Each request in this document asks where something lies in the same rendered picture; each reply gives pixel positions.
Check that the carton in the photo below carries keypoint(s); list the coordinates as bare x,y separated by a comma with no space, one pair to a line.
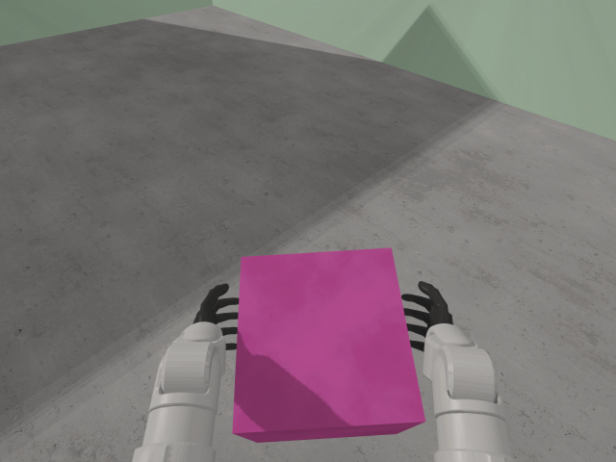
323,349

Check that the right robot forearm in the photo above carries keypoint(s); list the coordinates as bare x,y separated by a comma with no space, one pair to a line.
467,399

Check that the left robot forearm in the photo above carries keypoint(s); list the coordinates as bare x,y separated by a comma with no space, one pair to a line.
184,402

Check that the robot right hand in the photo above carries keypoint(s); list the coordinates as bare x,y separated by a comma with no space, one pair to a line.
436,306

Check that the robot left hand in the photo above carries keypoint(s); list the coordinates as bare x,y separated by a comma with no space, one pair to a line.
209,307

